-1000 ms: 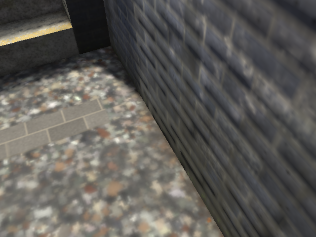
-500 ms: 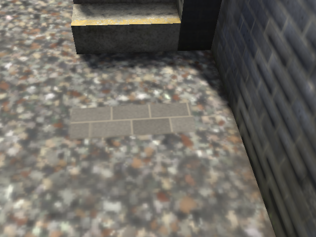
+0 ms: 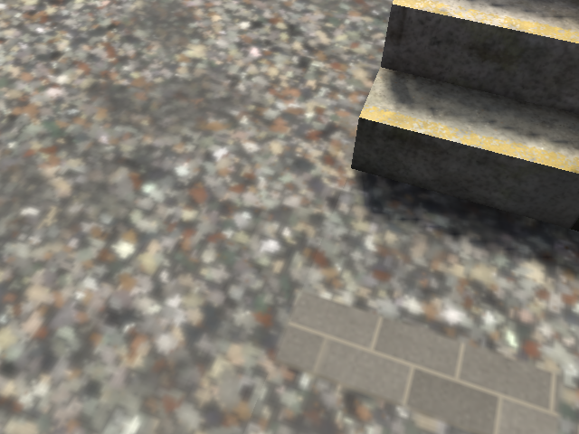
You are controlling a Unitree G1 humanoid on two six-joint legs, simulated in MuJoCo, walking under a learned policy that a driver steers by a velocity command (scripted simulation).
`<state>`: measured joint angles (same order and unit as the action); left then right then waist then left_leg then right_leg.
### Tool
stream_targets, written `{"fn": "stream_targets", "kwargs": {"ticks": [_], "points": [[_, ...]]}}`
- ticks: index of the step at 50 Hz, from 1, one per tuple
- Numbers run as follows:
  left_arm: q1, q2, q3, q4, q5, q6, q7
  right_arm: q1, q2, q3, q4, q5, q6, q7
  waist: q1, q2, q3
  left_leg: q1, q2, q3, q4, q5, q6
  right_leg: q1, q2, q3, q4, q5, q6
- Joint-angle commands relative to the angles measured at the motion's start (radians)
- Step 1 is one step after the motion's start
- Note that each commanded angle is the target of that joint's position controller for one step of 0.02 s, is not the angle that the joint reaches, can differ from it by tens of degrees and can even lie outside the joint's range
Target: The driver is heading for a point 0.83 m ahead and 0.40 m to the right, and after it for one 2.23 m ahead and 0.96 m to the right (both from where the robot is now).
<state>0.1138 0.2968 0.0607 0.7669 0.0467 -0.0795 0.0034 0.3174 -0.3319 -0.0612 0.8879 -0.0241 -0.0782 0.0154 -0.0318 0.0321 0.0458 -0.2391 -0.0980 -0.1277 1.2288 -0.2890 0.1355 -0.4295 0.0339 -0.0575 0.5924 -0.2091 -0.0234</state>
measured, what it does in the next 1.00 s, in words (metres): walks ahead, turning right: left foot, then right foot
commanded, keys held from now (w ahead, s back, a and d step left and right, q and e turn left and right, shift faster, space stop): w+e+shift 0.98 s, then e+shift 0.02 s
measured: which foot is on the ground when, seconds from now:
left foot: up 0.00-0.24, down 0.26-0.68, up 0.70-1.00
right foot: down 0.00-0.26, up 0.28-0.66, down 0.68-1.00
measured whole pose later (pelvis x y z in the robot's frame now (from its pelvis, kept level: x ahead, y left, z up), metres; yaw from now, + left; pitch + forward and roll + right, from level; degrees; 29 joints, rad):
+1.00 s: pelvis +0.89 -0.16 +0.02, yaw -42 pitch +3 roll +1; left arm 0.41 0.33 0.08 0.85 -0.01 -0.07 -0.02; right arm -0.03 -0.24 0.05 0.58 -0.05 -0.07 0.00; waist 0.10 -0.02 0.05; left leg -0.66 0.12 -0.10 0.70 -0.07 -0.03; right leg -0.01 0.19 0.21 0.34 -0.33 -0.18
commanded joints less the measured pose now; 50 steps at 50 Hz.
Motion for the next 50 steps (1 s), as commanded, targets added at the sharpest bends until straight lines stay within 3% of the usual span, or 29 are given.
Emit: {"fn": "stream_targets", "kwargs": {"ticks": [1, 5, 8, 10, 12, 13, 14, 15, 17, 19, 21, 24, 25, 28, 29, 30, 32, 33, 34, 35, 36, 37, 38, 40, 42, 44, 47, 49, 50], "points": [[0.250, 0.024, 0.000, 0.078, 0.007, -0.023, 0.001, -0.098, -0.001, 0.021, -0.131, -0.038, -0.010, 0.032, 0.074, -0.084, -0.075, -0.403, 0.099, -0.049, 0.057, 0.017, -0.011, 0.343, -0.277, 0.526, -0.335, -0.305, -0.204], [0.251, 0.047, -0.004, 0.113, -0.029, -0.054, 0.001, -0.233, 0.006, 0.048, -0.230, -0.059, 0.004, 0.045, -0.002, -0.084, 0.039, -0.475, 0.190, -0.005, -0.214, 0.026, -0.082, 0.232, -0.267, 0.447, -0.424, -0.089, -0.231], [0.203, 0.146, 0.025, 0.091, -0.040, -0.053, -0.012, -0.273, 0.007, 0.062, -0.245, -0.022, 0.001, 0.065, -0.031, -0.091, 0.058, -0.005, 0.103, 0.149, -0.501, 0.141, -0.119, -0.095, -0.194, 0.274, -0.510, 0.120, -0.187], [0.223, 0.179, 0.029, 0.089, -0.053, -0.051, -0.023, -0.212, -0.034, 0.042, -0.213, -0.010, 0.002, 0.055, -0.066, -0.044, 0.044, 0.134, 0.090, 0.151, -0.546, 0.200, -0.113, -0.087, -0.214, 0.259, -0.458, 0.221, -0.158], [0.248, 0.222, 0.037, 0.086, -0.053, -0.049, -0.035, -0.011, -0.105, 0.004, -0.144, -0.025, -0.006, 0.024, -0.162, 0.011, -0.094, 0.353, 0.051, 0.166, -0.622, 0.128, -0.098, -0.009, -0.124, 0.186, -0.093, 0.477, -0.124], [0.237, 0.195, 0.033, 0.074, -0.046, -0.048, -0.042, 0.147, -0.165, -0.018, -0.121, -0.047, -0.015, 0.003, -0.239, 0.026, -0.208, 0.548, 0.176, 0.058, -0.648, -0.023, -0.078, -0.127, -0.055, 0.136, 0.237, 0.390, -0.101], [0.270, 0.026, -0.001, 0.036, -0.051, -0.041, -0.035, 0.231, -0.246, -0.028, -0.125, -0.072, -0.024, -0.016, -0.192, 0.229, -0.296, 0.620, 0.484, -0.368, -0.815, -0.418, -0.066, -0.275, 0.004, 0.138, 0.627, -0.271, -0.090], [0.337, 0.036, 0.000, 0.011, -0.087, -0.027, -0.027, 0.160, -0.233, -0.031, -0.145, -0.052, -0.018, -0.024, -0.118, 0.268, -0.327, 0.547, 0.568, -0.747, -1.028, -0.546, -0.019, -0.369, 0.014, 0.153, 0.778, -0.216, -0.104], [0.237, 0.064, 0.005, 0.024, -0.046, 0.005, -0.033, -0.020, -0.086, -0.005, -0.163, -0.023, -0.023, -0.019, -0.046, 0.047, -0.089, 0.333, 0.467, -0.410, -0.992, -0.321, -0.007, -0.406, -0.101, 0.132, 0.754, -0.055, -0.098], [0.228, 0.037, 0.007, 0.030, -0.030, 0.030, -0.051, -0.028, -0.040, 0.007, -0.142, -0.020, -0.036, -0.018, 0.006, 0.055, -0.032, 0.228, 0.399, -0.189, -1.011, -0.043, -0.031, -0.357, -0.140, 0.132, 0.707, -0.035, -0.075], [0.184, -0.001, 0.002, 0.002, -0.022, 0.058, -0.065, 0.007, -0.008, 0.015, -0.099, 0.004, -0.054, -0.015, 0.033, 0.075, -0.004, 0.216, 0.372, -0.038, -1.033, 0.160, -0.058, -0.378, -0.158, 0.115, 0.682, -0.013, -0.066], [0.033, -0.012, -0.006, -0.051, -0.026, 0.070, -0.076, 0.028, 0.042, 0.026, -0.062, 0.012, -0.065, -0.013, 0.027, 0.026, 0.014, 0.221, 0.288, 0.187, -1.075, 0.424, -0.089, -0.406, -0.128, 0.039, 0.618, 0.096, -0.061], [0.003, -0.030, -0.020, -0.095, -0.025, 0.065, -0.086, 0.025, 0.006, 0.021, -0.064, 0.008, -0.073, -0.013, 0.050, 0.080, 0.032, 0.188, 0.316, 0.220, -1.078, 0.522, -0.083, -0.381, -0.149, 0.037, 0.532, 0.158, -0.070], [-0.120, -0.002, -0.034, -0.134, -0.024, 0.060, -0.103, 0.013, -0.026, 0.015, -0.049, 0.002, -0.069, -0.023, 0.049, -0.011, 0.080, 0.166, 0.260, 0.367, -1.120, 0.669, -0.113, -0.235, -0.084, -0.093, 0.244, 0.242, -0.106], [-0.132, 0.011, -0.037, -0.140, -0.021, 0.059, -0.106, 0.040, -0.056, 0.011, -0.045, 0.001, -0.068, -0.030, 0.053, -0.008, 0.066, 0.190, 0.267, 0.387, -1.073, 0.932, -0.120, -0.156, -0.034, -0.142, 0.180, 0.243, -0.124], [-0.077, 0.031, -0.032, -0.113, -0.033, 0.061, -0.108, 0.054, -0.088, 0.006, -0.054, 0.002, -0.067, -0.042, 0.073, 0.020, -0.019, 0.221, 0.267, 0.398, -0.978, 1.227, -0.129, -0.032, 0.026, -0.169, 0.185, 0.245, -0.133], [0.152, 0.102, -0.013, -0.069, -0.021, 0.056, -0.096, 0.013, -0.180, -0.020, -0.069, -0.009, -0.042, -0.056, 0.223, 0.089, -0.103, 0.227, 0.341, 0.367, -0.651, 1.456, -0.138, 0.180, 0.059, -0.133, 0.153, 0.137, -0.183], [0.393, 0.149, 0.015, 0.006, -0.019, 0.053, -0.078, -0.040, -0.180, -0.023, -0.085, -0.014, -0.025, -0.055, 0.328, 0.085, -0.206, 0.159, 0.343, 0.337, -0.375, 1.345, -0.120, 0.414, 0.054, -0.062, 0.115, 0.154, -0.224], [0.471, 0.204, 0.045, 0.054, -0.031, 0.057, -0.051, -0.044, -0.148, -0.021, -0.086, -0.026, -0.013, -0.038, 0.326, -0.027, -0.227, -0.023, 0.219, 0.336, -0.006, 0.651, -0.119, 0.604, 0.034, 0.017, 0.069, 0.064, -0.249], [0.387, 0.304, 0.071, 0.040, -0.039, 0.074, -0.032, -0.025, 0.003, 0.019, -0.133, -0.046, -0.027, -0.022, 0.194, -0.307, -0.172, -0.403, 0.057, 0.290, 0.429, -0.208, -0.149, 0.728, -0.106, 0.285, 0.132, 0.265, -0.303], [0.324, 0.363, 0.085, -0.012, -0.029, 0.081, -0.028, 0.022, -0.034, 0.028, -0.237, -0.019, -0.051, -0.015, 0.136, -0.300, -0.386, -0.617, 0.046, 0.085, 0.517, -0.190, -0.144, 0.891, -0.244, 0.732, -0.141, 0.000, -0.477], [0.284, 0.308, 0.082, -0.032, -0.031, 0.081, -0.017, -0.042, -0.084, 0.029, -0.237, -0.023, -0.070, -0.016, 0.139, -0.127, -0.268, -0.664, 0.110, 0.030, 0.395, -0.097, -0.139, 0.792, -0.273, 0.827, -0.323, -0.215, -0.436], [0.241, 0.245, 0.069, -0.023, -0.032, 0.076, -0.015, -0.072, -0.106, 0.027, -0.229, -0.024, -0.074, -0.013, 0.089, -0.007, -0.098, -0.626, 0.151, 0.038, 0.265, -0.026, -0.146, 0.584, -0.250, 0.775, -0.384, -0.206, -0.384], [0.203, 0.198, 0.053, -0.023, -0.044, 0.044, -0.010, -0.081, -0.085, 0.040, -0.231, -0.062, -0.039, -0.017, 0.019, 0.083, -0.018, -0.491, 0.199, 0.031, 0.133, -0.052, -0.183, 0.336, -0.178, 0.637, -0.386, 0.051, -0.361], [0.184, 0.170, 0.042, -0.015, -0.052, 0.018, -0.012, -0.081, -0.052, 0.048, -0.236, -0.069, -0.005, -0.017, -0.016, 0.107, -0.003, -0.373, 0.227, 0.066, -0.003, -0.061, -0.218, 0.165, -0.095, 0.473, -0.398, 0.221, -0.334], [0.195, 0.195, 0.051, -0.008, -0.044, -0.009, -0.016, -0.219, -0.011, 0.072, -0.314, -0.061, -0.005, -0.008, -0.001, 0.069, 0.048, -0.313, 0.217, 0.115, -0.200, 0.019, -0.227, 0.049, -0.064, 0.431, -0.405, 0.423, -0.326], [0.197, 0.180, 0.056, 0.008, -0.056, -0.013, -0.023, -0.322, 0.038, 0.093, -0.350, -0.026, -0.008, -0.005, 0.051, -0.040, -0.006, -0.149, 0.138, 0.162, -0.521, 0.302, -0.190, 0.073, 0.024, 0.335, -0.350, 0.588, -0.216], [0.223, 0.183, 0.063, 0.006, -0.056, -0.018, -0.025, -0.347, 0.005, 0.085, -0.363, -0.009, 0.001, -0.021, 0.079, -0.079, -0.055, -0.111, 0.104, 0.158, -0.616, 0.351, -0.170, 0.174, 0.013, 0.356, -0.277, 0.725, -0.163], [0.314, 0.179, 0.061, 0.028, -0.051, -0.006, -0.025, -0.446, -0.039, 0.079, -0.392, -0.023, 0.007, -0.038, 0.129, 0.031, -0.036, -0.189, 0.027, 0.269, -0.692, 0.122, -0.168, 0.265, 0.047, 0.369, -0.219, 0.918, -0.122]]}}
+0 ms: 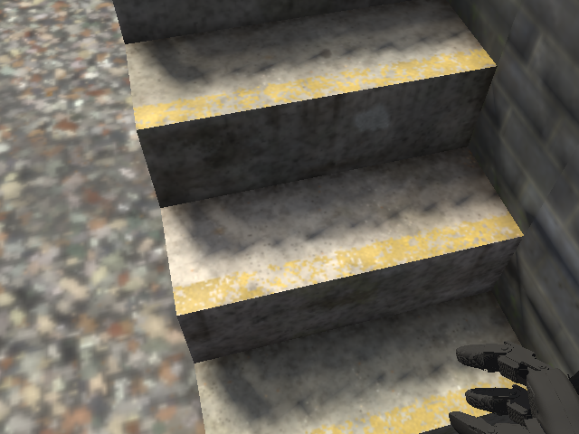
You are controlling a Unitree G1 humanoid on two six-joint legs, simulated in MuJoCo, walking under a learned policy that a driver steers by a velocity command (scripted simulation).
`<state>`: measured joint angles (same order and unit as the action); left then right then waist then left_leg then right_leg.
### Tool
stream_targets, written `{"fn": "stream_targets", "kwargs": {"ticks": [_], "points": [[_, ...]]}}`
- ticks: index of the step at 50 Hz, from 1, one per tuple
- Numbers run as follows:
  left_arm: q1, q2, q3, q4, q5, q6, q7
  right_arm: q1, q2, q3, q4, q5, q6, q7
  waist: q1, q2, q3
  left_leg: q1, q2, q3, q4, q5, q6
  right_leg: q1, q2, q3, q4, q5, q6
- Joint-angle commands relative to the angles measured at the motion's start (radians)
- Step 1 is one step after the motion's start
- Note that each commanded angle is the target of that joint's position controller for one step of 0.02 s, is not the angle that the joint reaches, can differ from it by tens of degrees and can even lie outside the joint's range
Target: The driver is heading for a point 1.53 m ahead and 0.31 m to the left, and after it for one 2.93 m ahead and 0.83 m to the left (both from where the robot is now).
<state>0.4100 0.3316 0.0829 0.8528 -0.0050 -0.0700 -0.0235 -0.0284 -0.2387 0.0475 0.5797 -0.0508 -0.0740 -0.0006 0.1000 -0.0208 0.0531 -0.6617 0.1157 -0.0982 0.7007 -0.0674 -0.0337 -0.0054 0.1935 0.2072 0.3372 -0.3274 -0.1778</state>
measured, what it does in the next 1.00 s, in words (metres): climbs: left foot, then right foot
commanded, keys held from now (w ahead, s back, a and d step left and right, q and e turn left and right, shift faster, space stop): e+shift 0.22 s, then q+shift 0.78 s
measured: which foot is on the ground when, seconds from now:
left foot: up 0.00-0.06, down 0.08-0.28, up 0.30-0.62, down 0.64-0.94, up 0.96-1.00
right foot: down 0.00-0.08, up 0.10-0.32, down 0.34-0.64, up 0.66-0.84, down 0.86-0.94, up 0.96-1.00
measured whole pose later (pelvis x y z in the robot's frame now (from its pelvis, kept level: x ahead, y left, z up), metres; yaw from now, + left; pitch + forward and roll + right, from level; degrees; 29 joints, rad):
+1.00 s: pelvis +0.50 +0.03 +0.28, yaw +11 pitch +4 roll +2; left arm 0.14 0.39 0.05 0.49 0.07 0.03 0.09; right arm 0.23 -0.37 -0.10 0.68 -0.04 -0.04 -0.02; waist 0.07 -0.01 0.06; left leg -0.33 -0.18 -0.22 1.05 0.06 -0.08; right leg -0.33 0.02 -0.02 0.71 -0.25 -0.07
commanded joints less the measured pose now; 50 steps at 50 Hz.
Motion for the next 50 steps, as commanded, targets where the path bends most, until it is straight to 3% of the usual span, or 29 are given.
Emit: {"fn": "stream_targets", "kwargs": {"ticks": [1, 3, 5, 6, 8, 10, 12, 14, 15, 16, 17, 18, 19, 21, 24, 25, 26, 29, 31, 32, 33, 34, 37, 39, 43, 47, 48, 49, 50], "points": [[0.066, 0.116, 0.031, -0.024, 0.006, -0.013, 0.023, -0.062, -0.092, -0.023, -0.073, -0.022, -0.017, -0.022, -0.002, 0.050, -0.071, 0.307, -0.206, 0.212, -0.168, 0.030, 0.036, -0.087, -0.115, 0.130, 0.239, 1.397, 0.088], [-0.090, 0.155, 0.040, -0.088, -0.015, -0.019, 0.039, 0.297, -0.192, -0.065, 0.013, -0.018, -0.023, -0.051, -0.194, 0.065, -0.281, 0.891, -0.058, 0.044, -0.296, 0.225, 0.073, -0.403, -0.082, 0.160, 0.612, 1.003, 0.156], [-0.148, -0.010, -0.024, -0.167, -0.020, -0.029, 0.070, 0.560, -0.256, -0.096, 0.129, -0.038, -0.022, -0.047, -0.232, 0.248, -0.343, 1.404, 0.392, -0.160, -0.049, 1.329, 0.187, -0.988, -0.031, -0.115, 1.085, -0.389, 0.153], [-0.193, 0.022, -0.030, -0.203, -0.026, -0.012, 0.085, 0.624, -0.246, -0.120, 0.148, -0.056, -0.010, -0.038, -0.284, 0.257, -0.511, 1.499, 0.516, -0.226, 0.024, 1.341, 0.295, -1.119, -0.118, -0.151, 1.362, -0.404, 0.149], [-0.408, 0.015, -0.033, -0.295, -0.001, 0.020, 0.108, 0.528, -0.184, -0.117, 0.143, -0.047, -0.027, -0.052, -0.288, 0.190, -0.314, 1.229, 0.473, -0.170, -0.188, 0.774, 0.194, -1.238, -0.221, -0.065, 1.450, -0.480, 0.128], [-0.461, 0.008, -0.040, -0.379, 0.021, 0.056, 0.091, 0.199, -0.152, -0.087, 0.116, -0.015, -0.036, -0.055, -0.089, 0.176, -0.026, 0.712, 0.362, 0.041, -0.454, 0.477, 0.063, -1.070, -0.277, -0.094, 1.157, -0.433, 0.142], [-0.307, -0.068, -0.064, -0.375, 0.043, 0.093, 0.053, 0.024, -0.205, -0.101, 0.093, 0.002, -0.032, -0.043, 0.040, 0.173, -0.063, 0.384, 0.211, 0.265, -0.494, 0.469, 0.027, -0.614, -0.236, -0.218, 0.870, -0.256, 0.148], [-0.025, 0.029, -0.025, -0.316, 0.031, 0.094, 0.037, -0.072, -0.244, -0.125, 0.058, 0.032, -0.009, -0.008, 0.162, 0.203, -0.328, 0.287, 0.039, 0.327, -0.179, 0.719, 0.076, -0.067, -0.127, -0.263, 0.572, 0.065, 0.151], [0.267, 0.127, 0.015, -0.203, 0.039, 0.071, 0.045, -0.201, -0.276, -0.144, 0.015, 0.050, 0.029, -0.005, 0.340, -0.019, -0.355, 0.354, -0.078, 0.374, 0.263, 0.691, 0.004, 0.080, -0.113, -0.294, 0.152, 0.402, 0.188], [0.282, 0.114, 0.017, -0.082, 0.058, 0.067, 0.054, -0.159, -0.150, -0.114, 0.014, 0.058, 0.038, -0.011, 0.282, -0.397, -0.277, 0.034, -0.149, 0.334, 0.611, -0.388, 0.012, 0.373, -0.156, -0.306, -0.149, 0.913, 0.156], [0.141, 0.077, -0.015, -0.072, 0.109, 0.064, 0.057, -0.015, -0.112, -0.095, 0.101, 0.080, 0.040, -0.032, 0.144, -0.380, -0.034, -0.312, -0.200, 0.261, 0.960, -0.851, 0.060, 0.458, -0.283, -0.228, -0.121, 1.208, 0.090], [0.274, 0.183, -0.007, -0.093, 0.125, 0.051, 0.064, 0.025, -0.037, -0.075, 0.072, 0.107, 0.015, -0.057, 0.159, -0.456, -0.209, -0.663, -0.332, 0.009, 1.389, -1.102, 0.021, 0.874, -0.612, 0.037, 0.447, 2.672, -0.025], [0.435, 0.264, 0.040, -0.089, 0.075, 0.060, 0.091, -0.067, -0.055, -0.069, 0.040, 0.101, 0.016, -0.058, 0.277, -0.281, -0.486, -0.708, -0.323, -0.127, 1.499, -0.921, 0.041, 0.968, -0.698, 0.047, 0.388, 2.422, -0.132], [0.094, 0.210, 0.014, -0.114, 0.074, 0.070, 0.133, -0.153, -0.086, -0.071, -0.007, 0.036, 0.043, -0.063, 0.117, -0.125, -0.290, -0.639, -0.186, -0.098, 1.328, -0.811, 0.019, 0.635, -0.599, 0.063, 0.210, 1.257, -0.067], [-0.015, 0.098, -0.029, -0.075, 0.041, 0.014, 0.127, -0.155, -0.019, -0.057, -0.114, -0.028, 0.101, -0.064, -0.036, -0.167, -0.143, -0.599, -0.141, -0.113, 1.540, -0.918, 0.059, 0.253, -0.635, -0.052, 0.048, 1.214, -0.068], [0.186, 0.081, -0.024, 0.017, 0.075, -0.006, 0.150, -0.300, -0.010, -0.059, -0.137, -0.037, 0.111, -0.065, 0.083, -0.104, -0.203, -0.815, -0.172, -0.041, 1.646, -0.883, 0.051, 0.614, -0.588, -0.005, 0.129, 1.441, -0.057], [0.315, 0.089, -0.004, 0.075, 0.103, -0.035, 0.188, -0.299, 0.059, -0.032, -0.210, -0.016, 0.109, -0.067, 0.090, -0.254, -0.320, -0.891, -0.159, -0.171, 1.600, -1.021, 0.061, 0.847, -0.659, 0.116, 0.239, 1.782, -0.100], [0.514, 0.002, 0.017, 0.115, 0.137, -0.033, 0.193, -0.509, 0.076, -0.012, -0.321, 0.006, 0.062, -0.040, 0.223, -0.097, -0.397, -1.080, -0.147, -0.303, 1.403, -1.202, 0.046, 0.985, -0.658, 0.212, 0.378, 1.710, -0.123], [0.143, 0.033, 0.035, -0.033, 0.157, -0.035, 0.184, -0.224, 0.037, -0.010, -0.259, 0.048, 0.073, 0.010, -0.044, 0.074, -0.516, -0.560, -0.107, -0.275, 0.459, -0.888, 0.059, 0.768, -0.588, 0.077, 0.563, 1.842, -0.012], [-0.153, 0.058, 0.047, -0.179, 0.096, -0.040, 0.183, 0.051, 0.001, -0.034, -0.149, 0.080, 0.099, 0.015, -0.187, 0.072, -0.527, 0.178, -0.022, -0.344, -0.176, -0.846, 0.119, 0.139, -0.533, 0.020, 0.611, 1.899, 0.044], [-0.075, 0.066, 0.040, -0.128, -0.009, -0.008, 0.192, 0.018, 0.072, -0.049, -0.040, 0.064, 0.138, 0.036, -0.171, 0.353, -0.364, 0.802, -0.010, -0.169, -0.485, -0.204, 0.146, -0.522, -0.294, -0.081, 0.724, 0.170, 0.119], [-0.180, 0.099, -0.009, -0.279, 0.049, -0.002, 0.133, 0.023, -0.127, -0.120, -0.084, 0.117, 0.141, -0.034, -0.263, 0.728, -0.542, 1.178, -0.020, -0.309, 0.037, 0.737, 0.189, -1.065, -0.182, -0.312, 1.299, -0.237, 0.197], [-0.359, 0.071, -0.068, -0.335, 0.078, 0.006, 0.101, 0.229, -0.114, -0.116, -0.042, 0.040, 0.177, -0.114, -0.298, 0.384, -0.197, 0.899, -0.015, -0.234, -0.020, 0.711, 0.092, -1.244, -0.154, -0.242, 1.456, -0.433, 0.228], [-0.254, 0.093, -0.057, -0.343, 0.064, 0.057, 0.100, 0.114, -0.179, -0.137, -0.031, 0.001, 0.114, -0.075, -0.099, 0.175, 0.030, 0.650, -0.142, -0.156, -0.244, 0.641, 0.091, -1.093, -0.121, -0.272, 1.238, -0.361, 0.221], [0.016, 0.147, 0.000, -0.314, 0.086, 0.141, 0.135, -0.072, -0.207, -0.140, -0.038, 0.000, 0.012, -0.045, 0.099, 0.243, -0.118, 0.605, 0.008, -0.222, -0.321, 1.212, 0.146, -0.774, -0.117, -0.255, 1.337, -0.390, 0.204], [-0.058, 0.142, -0.018, -0.372, 0.132, 0.103, 0.119, -0.071, -0.249, -0.156, -0.043, 0.014, -0.018, -0.018, 0.166, -0.073, -0.021, 0.532, -0.139, -0.169, 0.103, 1.672, -0.053, -0.531, -0.116, -0.327, 0.574, -0.417, 0.156], [0.147, 0.173, 0.008, -0.288, 0.096, 0.115, 0.126, -0.078, -0.245, -0.169, -0.068, 0.020, -0.017, -0.020, 0.238, -0.217, -0.101, 0.367, -0.249, -0.176, 0.406, 1.351, -0.161, -0.177, -0.140, -0.277, 0.172, 0.013, 0.110], [0.117, 0.138, 0.028, -0.191, 0.031, 0.132, 0.125, -0.021, -0.205, -0.176, -0.048, 0.010, 0.003, -0.011, 0.186, -0.465, -0.077, 0.179, -0.375, -0.106, 0.776, 0.061, -0.149, 0.020, -0.220, -0.130, -0.189, 0.431, 0.049], [-0.147, 0.019, -0.004, -0.200, 0.059, 0.118, 0.105, 0.147, -0.135, -0.158, -0.040, 0.004, 0.006, -0.027, -0.020, -0.188, 0.029, 0.100, -0.354, -0.069, 0.990, -0.537, -0.041, -0.005, -0.316, -0.127, -0.420, 0.644, 0.052]]}}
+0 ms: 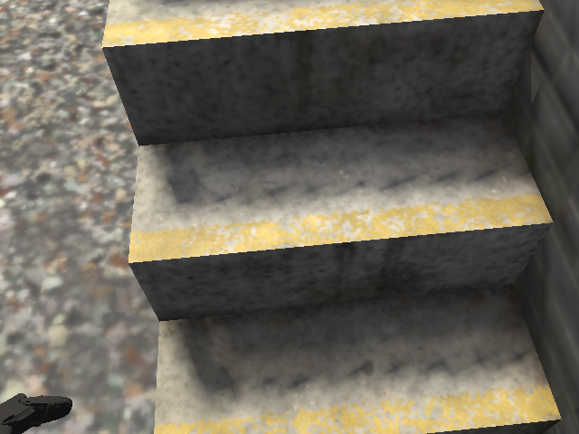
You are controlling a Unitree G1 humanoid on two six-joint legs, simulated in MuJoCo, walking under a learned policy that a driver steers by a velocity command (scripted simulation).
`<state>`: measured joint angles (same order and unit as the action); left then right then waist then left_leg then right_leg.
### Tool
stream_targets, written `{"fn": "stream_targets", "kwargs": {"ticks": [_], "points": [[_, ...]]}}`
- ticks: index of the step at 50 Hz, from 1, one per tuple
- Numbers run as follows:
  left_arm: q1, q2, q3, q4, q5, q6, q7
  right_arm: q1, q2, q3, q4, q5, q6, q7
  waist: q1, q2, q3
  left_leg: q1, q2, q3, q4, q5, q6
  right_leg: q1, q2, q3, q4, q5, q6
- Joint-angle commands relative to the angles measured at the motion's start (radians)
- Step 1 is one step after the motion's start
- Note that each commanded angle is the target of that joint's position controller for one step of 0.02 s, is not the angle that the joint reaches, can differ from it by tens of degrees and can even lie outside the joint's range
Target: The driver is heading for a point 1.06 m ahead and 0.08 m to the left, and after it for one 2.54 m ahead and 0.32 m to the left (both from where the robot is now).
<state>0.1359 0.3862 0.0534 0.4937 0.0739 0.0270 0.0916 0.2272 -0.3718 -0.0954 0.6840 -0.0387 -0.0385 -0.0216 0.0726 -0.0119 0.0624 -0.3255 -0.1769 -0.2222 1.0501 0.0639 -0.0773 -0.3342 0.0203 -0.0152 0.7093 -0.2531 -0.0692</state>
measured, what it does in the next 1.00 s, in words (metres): climbs, turning left: right foot, then left foot 0.19 m higher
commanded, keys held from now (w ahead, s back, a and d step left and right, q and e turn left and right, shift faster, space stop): q+shift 0.52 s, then shift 0.32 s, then e+shift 0.16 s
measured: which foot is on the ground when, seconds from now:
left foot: up 0.00-0.28, down 0.30-0.64, up 0.66-0.80, down 0.82-1.00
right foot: up 0.00-0.02, down 0.04-0.24, up 0.26-0.62, down 0.64-1.00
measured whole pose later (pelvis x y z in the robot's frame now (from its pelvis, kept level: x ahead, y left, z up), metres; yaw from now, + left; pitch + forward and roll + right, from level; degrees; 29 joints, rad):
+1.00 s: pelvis +0.12 -0.12 +0.13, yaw +34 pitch +2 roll +5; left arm 0.34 0.17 -0.01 0.80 -0.05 0.02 0.07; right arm 0.18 -0.21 -0.05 0.81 -0.03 0.02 0.05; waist 0.04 0.04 0.00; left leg -0.17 -0.05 0.05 0.30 -0.22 -0.06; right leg -0.28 -0.17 0.17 0.56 -0.33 0.06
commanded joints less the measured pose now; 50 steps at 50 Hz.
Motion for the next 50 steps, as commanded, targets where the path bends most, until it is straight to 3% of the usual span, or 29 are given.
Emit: {"fn": "stream_targets", "kwargs": {"ticks": [1, 2, 3, 4, 6, 8, 9, 10, 11, 12, 13, 14, 16, 17, 19, 21, 24, 25, 28, 30, 32, 33, 34, 35, 37, 40, 44, 49, 50], "points": [[-0.003, -0.129, -0.006, 0.166, 0.027, -0.002, -0.017, -0.062, 0.056, 0.009, -0.142, 0.029, -0.016, -0.016, -0.094, -0.092, 0.017, -0.459, -0.060, 0.090, 0.822, -0.820, 0.074, 0.480, -0.173, 0.004, -0.704, 0.892, -0.048], [-0.049, -0.166, -0.028, 0.141, 0.039, -0.027, -0.009, -0.125, 0.078, 0.017, -0.203, 0.053, -0.012, -0.021, -0.118, 0.006, -0.012, -0.647, -0.110, 0.182, 0.945, -0.936, 0.093, 0.563, -0.216, -0.045, -0.536, 1.388, -0.041], [0.077, -0.097, -0.015, 0.213, 0.071, -0.049, -0.010, -0.197, 0.132, 0.043, -0.279, 0.044, -0.005, -0.014, -0.106, -0.047, -0.056, -0.927, -0.096, 0.240, 1.175, -0.988, 0.089, 0.750, -0.311, -0.027, -0.317, 1.824, -0.069], [0.183, 0.001, 0.021, 0.250, 0.102, -0.077, -0.022, -0.152, 0.151, 0.060, -0.272, 0.039, 0.012, -0.022, -0.082, -0.055, -0.112, -1.140, -0.039, 0.264, 1.299, -0.995, 0.081, 0.910, -0.395, -0.029, -0.260, 1.777, -0.088], [0.058, 0.070, 0.036, 0.222, 0.030, -0.063, -0.049, -0.159, 0.132, 0.076, -0.311, 0.006, 0.035, -0.023, -0.164, -0.024, -0.077, -1.121, 0.048, 0.272, 1.187, -0.867, 0.078, 0.678, -0.334, -0.165, -0.353, 1.436, -0.045], [-0.081, 0.128, 0.037, 0.170, -0.047, -0.045, -0.011, -0.144, 0.054, 0.054, -0.355, -0.013, 0.102, -0.005, -0.252, -0.039, -0.098, -0.753, 0.057, 0.320, 0.796, -0.736, 0.095, 0.380, -0.247, -0.290, -0.480, 1.542, 0.002], [-0.232, 0.168, 0.046, 0.067, -0.067, -0.033, 0.004, 0.072, 0.014, 0.031, -0.220, 0.009, 0.134, -0.010, -0.329, -0.032, -0.326, -0.216, -0.076, 0.380, 0.727, -0.651, 0.121, 0.193, -0.173, -0.379, -0.455, 2.039, 0.046], [-0.321, 0.223, 0.063, 0.027, -0.062, -0.078, -0.012, 0.260, -0.045, 0.017, -0.188, -0.005, 0.160, -0.014, -0.430, -0.109, -0.436, 0.038, -0.002, 0.363, 0.509, -0.611, 0.171, 0.190, -0.266, -0.320, -0.304, 2.274, 0.073], [-0.263, 0.211, 0.063, -0.020, -0.103, -0.094, -0.008, 0.260, -0.118, -0.007, -0.146, -0.043, 0.179, -0.006, -0.378, -0.050, -0.513, 0.161, -0.089, 0.390, 0.266, -0.508, 0.235, 0.262, -0.202, -0.305, -0.184, 2.451, 0.184], [-0.256, 0.197, 0.063, -0.069, -0.126, -0.084, -0.016, 0.404, -0.204, -0.055, -0.068, -0.030, 0.164, 0.003, -0.411, -0.029, -0.506, 0.473, -0.066, 0.286, -0.038, -0.454, 0.430, -0.059, 0.042, -0.317, 0.302, 2.342, 0.411], [-0.115, 0.120, 0.067, 0.011, -0.127, -0.080, -0.029, 0.069, -0.211, -0.080, -0.121, 0.049, 0.141, 0.000, -0.253, 0.466, -0.614, 0.627, 0.148, -0.222, -0.367, -0.165, 0.546, -0.424, 0.152, 0.009, 1.196, 0.110, 0.244], [-0.162, 0.000, -0.004, -0.049, -0.069, -0.104, -0.042, 0.043, -0.195, -0.092, -0.132, 0.017, 0.128, -0.017, -0.207, 0.404, -0.820, 0.660, 0.167, -0.443, -0.519, -0.349, 0.494, -0.474, 0.177, 0.231, 1.535, -0.038, 0.144], [-0.311, -0.172, -0.052, -0.070, -0.038, -0.115, -0.040, 0.157, -0.108, -0.064, -0.012, 0.014, 0.100, 0.001, -0.174, 0.064, -0.335, 0.294, 0.117, -0.234, -0.408, 0.176, 0.447, -0.662, 0.102, 0.150, 1.760, -0.119, 0.101], [-0.292, -0.201, -0.070, -0.131, -0.061, -0.111, -0.051, 0.110, -0.032, -0.043, -0.050, -0.003, 0.080, -0.019, -0.120, -0.159, -0.314, 0.155, 0.228, -0.422, -0.510, 0.056, 0.445, -0.678, 0.079, 0.230, 1.743, -0.129, 0.096], [-0.293, -0.178, -0.065, -0.155, -0.063, -0.063, -0.088, -0.081, 0.079, -0.013, -0.090, -0.035, 0.065, -0.027, -0.032, -0.170, -0.104, -0.276, 0.204, -0.460, -0.639, -0.399, 0.352, -0.535, 0.010, 0.241, 1.477, -0.087, 0.110], [-0.263, -0.171, -0.072, -0.143, -0.080, -0.041, -0.071, -0.078, 0.003, -0.013, -0.089, -0.008, 0.044, -0.030, -0.043, -0.210, -0.022, -0.320, 0.155, -0.241, -0.614, -0.138, 0.286, -0.472, -0.017, 0.108, 1.137, -0.093, 0.132], [-0.266, -0.216, -0.076, -0.160, -0.092, -0.023, -0.036, -0.063, -0.059, -0.021, -0.046, -0.025, 0.049, -0.029, -0.086, 0.051, -0.100, -0.268, 0.154, -0.119, -0.630, 0.311, 0.285, -0.356, 0.012, -0.042, 1.072, -0.155, 0.122], [-0.160, -0.222, -0.084, -0.147, -0.109, -0.028, -0.017, -0.184, -0.072, -0.027, -0.045, -0.013, 0.051, -0.001, 0.002, 0.134, -0.145, -0.283, 0.112, -0.015, -0.603, 0.290, 0.239, -0.191, -0.032, -0.023, 0.822, -0.161, 0.103], [-0.067, -0.255, -0.098, -0.078, -0.108, -0.020, -0.001, -0.164, -0.107, -0.050, -0.039, 0.012, 0.080, 0.014, 0.012, 0.106, -0.169, -0.201, 0.107, 0.063, -0.677, -0.266, 0.162, 0.032, -0.011, -0.061, 0.165, -0.111, 0.099], [-0.032, -0.205, -0.070, -0.051, -0.121, -0.019, -0.011, -0.049, -0.084, -0.047, -0.019, 0.016, 0.080, 0.007, -0.043, 0.341, -0.129, -0.124, 0.203, -0.145, -0.635, -0.557, 0.108, 0.073, -0.067, 0.200, -0.165, -0.368, 0.067], [0.060, -0.195, -0.089, 0.064, -0.109, -0.072, 0.000, -0.028, 0.079, -0.054, 0.031, 0.068, 0.067, 0.040, -0.048, 0.204, -0.212, -0.051, 0.115, -0.090, -0.281, -0.491, 0.051, 0.151, -0.354, 0.480, -0.412, -0.058, 0.121], [-0.005, -0.085, -0.065, 0.080, -0.092, -0.089, 0.033, 0.048, 0.129, -0.063, 0.053, 0.052, 0.074, 0.087, -0.139, 0.198, -0.174, -0.076, 0.141, -0.076, -0.151, -0.309, 0.012, -0.015, -0.451, 0.694, -0.517, -0.228, 0.081], [-0.202, -0.012, -0.041, 0.040, -0.086, -0.094, 0.055, 0.122, 0.138, -0.051, 0.042, 0.026, 0.087, 0.117, -0.210, -0.008, -0.149, -0.013, 0.213, -0.056, 0.040, -0.170, 0.022, -0.289, -0.537, 0.916, -0.579, -0.660, -0.044], [-0.368, -0.056, -0.053, 0.031, -0.105, -0.086, 0.030, 0.080, 0.112, -0.053, 0.050, 0.019, 0.085, 0.122, -0.244, -0.089, -0.090, -0.067, 0.185, -0.035, 0.144, -0.232, 0.013, -0.346, -0.494, 0.782, -0.574, -0.737, -0.054], [-0.267, -0.129, -0.072, 0.095, -0.123, -0.058, -0.016, 0.122, 0.111, -0.022, 0.122, 0.034, 0.092, 0.106, -0.240, -0.040, -0.061, -0.064, 0.163, -0.032, -0.143, -0.250, 0.003, -0.238, -0.310, 0.431, -0.405, -0.611, 0.050], [0.028, -0.135, -0.082, 0.139, -0.100, -0.029, -0.007, -0.177, 0.142, 0.043, 0.024, 0.037, 0.076, 0.073, -0.061, -0.179, 0.036, -0.119, 0.158, 0.148, -0.632, -0.361, 0.024, 0.033, -0.206, 0.235, -0.400, -0.384, 0.016], [0.263, -0.112, -0.061, 0.243, -0.131, -0.032, -0.027, -0.068, 0.118, 0.035, 0.068, 0.021, 0.048, 0.064, -0.036, -0.113, -0.058, 0.060, 0.168, 0.236, -0.803, -0.003, 0.018, 0.195, -0.166, 0.194, -0.276, 0.153, 0.043], [0.257, -0.119, -0.039, 0.284, -0.125, -0.016, -0.016, -0.044, 0.086, 0.025, 0.076, 0.006, 0.049, 0.066, -0.045, -0.131, -0.110, 0.094, 0.149, 0.304, -0.779, -0.131, 0.035, 0.168, -0.156, 0.259, -0.237, -0.006, 0.006], [0.236, -0.055, -0.004, 0.303, -0.120, 0.001, -0.023, -0.081, 0.129, 0.037, 0.042, 0.013, 0.053, 0.071, -0.045, -0.132, -0.114, 0.105, 0.149, 0.296, -0.778, -0.162, 0.060, 0.150, -0.117, 0.223, -0.199, 0.010, -0.022]]}}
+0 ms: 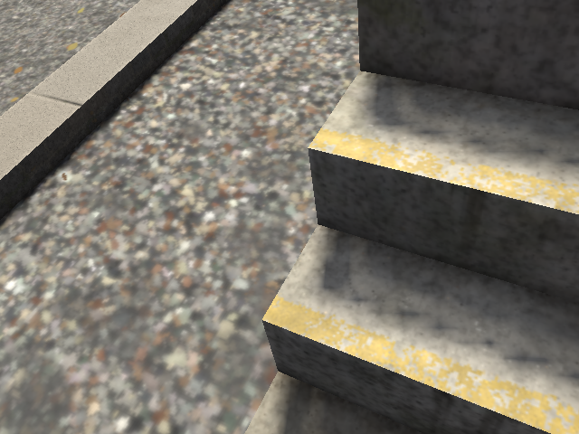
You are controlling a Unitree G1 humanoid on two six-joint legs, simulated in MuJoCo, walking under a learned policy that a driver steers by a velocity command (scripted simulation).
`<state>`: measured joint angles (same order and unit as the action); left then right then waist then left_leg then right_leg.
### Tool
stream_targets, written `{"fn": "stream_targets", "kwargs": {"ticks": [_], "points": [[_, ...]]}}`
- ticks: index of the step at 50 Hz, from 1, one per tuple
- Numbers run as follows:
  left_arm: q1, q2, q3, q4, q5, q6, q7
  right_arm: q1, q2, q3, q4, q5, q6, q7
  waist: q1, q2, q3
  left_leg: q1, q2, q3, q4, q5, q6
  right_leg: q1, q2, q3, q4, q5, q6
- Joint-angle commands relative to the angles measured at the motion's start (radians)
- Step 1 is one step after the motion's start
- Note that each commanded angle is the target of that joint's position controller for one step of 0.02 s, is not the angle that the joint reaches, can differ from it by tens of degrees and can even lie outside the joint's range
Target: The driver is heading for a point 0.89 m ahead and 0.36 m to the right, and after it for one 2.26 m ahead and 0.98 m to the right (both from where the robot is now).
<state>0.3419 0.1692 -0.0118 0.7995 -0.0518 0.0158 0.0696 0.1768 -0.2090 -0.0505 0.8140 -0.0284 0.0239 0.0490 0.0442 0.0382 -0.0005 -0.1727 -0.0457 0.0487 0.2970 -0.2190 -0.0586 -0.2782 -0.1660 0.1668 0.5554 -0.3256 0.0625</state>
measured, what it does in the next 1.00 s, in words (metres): walks ahead, turning right: right foot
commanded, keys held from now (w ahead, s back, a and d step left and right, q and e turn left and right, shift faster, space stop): e+shift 0.38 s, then w+e+shift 0.42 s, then w+shift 0.20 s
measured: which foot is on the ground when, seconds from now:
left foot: down 0.00-0.62, up 0.64-1.00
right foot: down 0.00-0.38, up 0.40-0.60, down 0.62-1.00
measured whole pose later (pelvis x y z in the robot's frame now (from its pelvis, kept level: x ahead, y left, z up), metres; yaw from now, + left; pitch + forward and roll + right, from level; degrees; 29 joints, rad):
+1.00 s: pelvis +0.10 +0.05 +0.00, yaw -49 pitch +4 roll +1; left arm 0.28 0.25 0.03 0.65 0.04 -0.07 0.14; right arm 0.13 -0.22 0.00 0.51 -0.10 0.15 -0.08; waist 0.02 0.01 0.03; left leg -1.06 -0.08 -0.02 2.17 -0.42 -0.09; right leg -0.23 -0.02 0.16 0.54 -0.38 0.02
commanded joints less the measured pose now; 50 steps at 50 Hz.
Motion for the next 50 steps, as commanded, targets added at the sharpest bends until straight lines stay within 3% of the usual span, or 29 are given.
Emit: {"fn": "stream_targets", "kwargs": {"ticks": [1, 3, 7, 8, 10, 12, 13, 14, 16, 17, 19, 20, 21, 22, 23, 24, 27, 29, 30, 31, 32, 33, 34, 36, 38, 40, 41, 44, 50], "points": [[0.027, 0.165, 0.073, -0.008, 0.009, 0.015, -0.002, -0.065, -0.044, -0.010, -0.111, 0.003, -0.006, -0.005, -0.002, -0.146, -0.055, -0.049, 0.009, 0.041, -0.002, 0.131, 0.042, 0.074, 0.075, 0.054, -0.024, 0.105, -0.157], [0.004, 0.182, 0.091, -0.025, 0.027, 0.012, 0.001, -0.130, -0.029, -0.006, -0.185, -0.014, 0.003, -0.023, 0.007, -0.188, -0.054, 0.017, 0.013, 0.043, 0.043, 0.150, 0.061, -0.028, 0.116, 0.028, -0.017, 0.194, -0.156], [-0.023, 0.139, 0.110, -0.063, 0.051, 0.017, -0.002, -0.096, -0.042, -0.016, -0.207, -0.015, -0.007, -0.080, -0.001, 0.055, -0.051, 0.235, 0.069, 0.071, -0.037, 0.289, 0.088, -0.225, 0.193, -0.068, 0.083, 0.085, -0.113], [-0.006, 0.181, 0.132, -0.066, 0.066, 0.020, -0.004, -0.122, -0.049, -0.011, -0.214, -0.006, 0.002, -0.099, 0.013, 0.091, -0.054, 0.215, 0.079, 0.083, -0.019, 0.321, 0.086, -0.217, 0.220, -0.090, 0.157, 0.102, -0.106], [0.109, 0.145, 0.154, -0.040, 0.023, 0.036, -0.002, -0.263, -0.077, -0.002, -0.227, -0.008, -0.015, -0.108, 0.110, 0.204, -0.155, 0.032, 0.097, 0.128, 0.163, 0.541, 0.101, -0.014, 0.214, -0.102, 0.335, 0.046, -0.116], [0.356, 0.108, 0.160, 0.030, 0.018, 0.049, 0.001, -0.497, -0.013, 0.018, -0.293, -0.003, -0.027, -0.098, 0.276, 0.039, -0.084, -0.277, 0.046, 0.162, 0.531, 0.463, 0.056, 0.131, 0.167, -0.001, 0.223, 0.208, -0.222], [0.331, 0.141, 0.160, 0.022, 0.035, 0.041, 0.020, -0.447, 0.005, 0.024, -0.304, 0.017, -0.003, -0.086, 0.233, -0.156, -0.013, -0.418, -0.038, 0.154, 0.735, 0.008, 0.015, 0.126, 0.106, 0.156, 0.063, 0.409, -0.297], [0.156, 0.185, 0.156, -0.035, 0.053, 0.032, 0.036, -0.303, 0.003, 0.026, -0.312, 0.049, 0.022, -0.061, 0.078, -0.282, 0.032, -0.418, -0.038, 0.000, 0.876, -0.232, 0.000, -0.056, 0.044, 0.380, -0.038, 0.387, -0.327], [-0.224, 0.303, 0.174, -0.210, 0.094, 0.026, 0.066, -0.006, -0.026, 0.024, -0.365, 0.033, 0.034, -0.042, -0.162, -0.415, 0.072, -0.244, 0.038, -0.260, 0.696, -0.384, 0.102, -0.436, 0.060, 0.571, -0.101, -0.143, -0.259], [-0.317, 0.239, 0.153, -0.243, 0.104, 0.034, 0.063, 0.045, -0.059, 0.016, -0.337, 0.027, 0.028, -0.056, -0.182, -0.349, 0.076, -0.168, 0.038, -0.243, 0.423, -0.416, 0.131, -0.475, 0.135, 0.464, -0.036, -0.256, -0.178], [-0.239, 0.190, 0.144, -0.254, 0.063, 0.048, 0.069, -0.011, -0.004, 0.045, -0.269, 0.041, 0.012, -0.069, -0.097, -0.100, 0.001, 0.048, -0.003, 0.008, 0.061, 0.052, 0.054, -0.427, 0.266, 0.204, 0.144, -0.253, -0.077], [-0.127, 0.108, 0.120, -0.286, 0.034, 0.022, 0.046, 0.029, -0.228, -0.019, -0.266, -0.006, 0.013, -0.076, -0.081, 0.459, -0.191, 0.099, 0.364, -0.450, -0.061, -0.225, 0.219, -0.486, 0.350, -0.015, 0.470, -0.288, -0.025], [-0.072, 0.135, 0.123, -0.246, 0.069, 0.009, 0.039, -0.080, -0.148, -0.009, -0.318, -0.021, 0.011, -0.080, -0.022, 0.359, -0.187, -0.053, 0.432, -0.572, -0.086, -0.443, 0.307, -0.389, 0.253, -0.003, 0.794, -0.275, -0.006], [-0.082, 0.135, 0.126, -0.222, 0.079, 0.002, 0.033, -0.202, -0.069, 0.018, -0.330, -0.021, 0.000, -0.074, 0.021, 0.235, -0.099, -0.134, 0.410, -0.490, -0.037, -0.348, 0.322, -0.428, 0.234, -0.011, 0.981, -0.214, 0.001], [-0.032, 0.125, 0.126, -0.205, 0.074, 0.000, 0.034, -0.245, -0.076, 0.020, -0.332, -0.061, -0.025, -0.085, 0.076, 0.152, -0.062, -0.129, 0.367, -0.398, 0.025, -0.256, 0.288, -0.455, 0.172, 0.035, 1.058, -0.150, 0.003], [0.018, 0.120, 0.124, -0.208, 0.073, 0.012, 0.026, -0.211, -0.092, 0.008, -0.274, -0.055, -0.054, -0.084, 0.090, 0.153, -0.047, -0.095, 0.317, -0.300, 0.063, -0.216, 0.261, -0.480, 0.168, 0.002, 0.984, -0.090, -0.035], [-0.156, 0.133, 0.106, -0.259, 0.061, 0.002, -0.019, 0.025, -0.131, -0.015, -0.185, -0.042, -0.104, -0.083, -0.033, 0.094, -0.036, 0.103, 0.292, -0.204, 0.074, -0.273, 0.249, -0.531, 0.157, -0.106, 0.576, -0.151, -0.111], [-0.101, 0.076, 0.072, -0.242, 0.032, -0.031, -0.030, -0.059, -0.139, -0.023, -0.204, -0.050, -0.073, -0.097, 0.036, 0.077, -0.082, -0.028, 0.215, -0.046, 0.122, -0.094, 0.213, -0.165, 0.122, -0.132, 0.097, -0.231, -0.163], [0.055, 0.044, 0.066, -0.177, 0.031, -0.040, -0.008, -0.157, -0.102, -0.022, -0.204, -0.008, -0.052, -0.109, 0.138, -0.002, -0.069, -0.247, 0.132, 0.040, 0.315, 0.112, 0.196, 0.170, 0.118, -0.135, -0.198, 0.161, -0.180], [0.120, 0.086, 0.084, -0.118, 0.059, -0.039, -0.005, -0.203, -0.060, -0.007, -0.214, -0.002, -0.053, -0.087, 0.177, -0.121, -0.019, -0.481, 0.081, 0.075, 0.587, -0.094, 0.148, 0.346, 0.108, -0.103, -0.291, 0.424, -0.163], [0.120, 0.226, 0.115, -0.143, 0.102, -0.044, 0.000, -0.158, 0.000, 0.007, -0.270, 0.012, -0.067, -0.041, 0.043, -0.330, -0.098, -0.734, 0.046, -0.019, 0.803, -0.124, 0.075, 0.489, -0.027, 0.334, -0.174, 0.335, -0.211], [0.126, 0.255, 0.132, -0.171, 0.073, -0.040, 0.014, -0.135, -0.055, -0.007, -0.258, -0.010, -0.078, -0.017, 0.071, -0.316, -0.137, -0.836, 0.044, -0.078, 0.978, -0.087, 0.030, 0.500, -0.108, 0.568, -0.277, 0.048, -0.278], [0.120, 0.247, 0.126, -0.157, 0.064, -0.039, 0.024, -0.148, -0.060, -0.004, -0.241, -0.031, -0.089, 0.000, 0.053, -0.281, -0.064, -0.884, 0.069, -0.069, 1.088, -0.078, -0.006, 0.435, -0.107, 0.518, -0.306, 0.005, -0.338], [-0.001, 0.206, 0.097, -0.189, 0.084, -0.047, 0.052, -0.110, -0.073, 0.004, -0.200, -0.059, -0.068, 0.007, -0.002, -0.241, -0.062, -0.910, 0.028, 0.009, 1.447, -0.136, -0.050, 0.389, 0.007, 0.178, -0.069, 0.796, -0.291], [-0.126, 0.229, 0.099, -0.278, 0.098, -0.049, 0.077, -0.062, -0.125, -0.004, -0.217, -0.037, -0.010, -0.023, -0.028, -0.194, -0.020, -0.852, 0.031, -0.054, 1.366, -0.146, -0.052, 0.278, -0.019, 0.132, 0.055, 1.322, -0.218], [-0.178, 0.266, 0.111, -0.304, 0.097, -0.048, 0.095, -0.062, -0.120, 0.006, -0.273, -0.023, 0.047, -0.081, -0.031, -0.212, -0.158, -0.705, 0.010, -0.128, 1.570, 0.028, -0.009, 0.031, -0.091, 0.304, 0.063, 1.019, -0.255], [-0.088, 0.188, 0.079, -0.268, 0.088, -0.073, 0.084, -0.097, -0.129, 0.002, -0.281, -0.060, 0.078, -0.103, 0.010, -0.156, -0.110, -0.747, -0.037, -0.074, 1.692, 0.031, -0.012, 0.048, -0.030, 0.210, 0.048, 1.095, -0.235], [-0.044, 0.191, 0.075, -0.233, 0.080, -0.090, 0.076, -0.076, -0.052, 0.027, -0.339, -0.079, 0.126, -0.138, -0.024, -0.149, -0.052, -0.902, -0.029, -0.087, 1.800, -0.070, -0.033, 0.095, -0.041, 0.178, 0.055, 1.014, -0.228], [-0.012, 0.252, 0.090, -0.169, 0.102, -0.107, 0.082, -0.054, -0.049, 0.046, -0.399, -0.079, 0.119, -0.122, -0.017, -0.189, -0.053, -1.096, 0.030, -0.129, 1.941, -0.303, -0.020, 0.362, -0.150, 0.082, -0.076, 0.997, -0.222]]}}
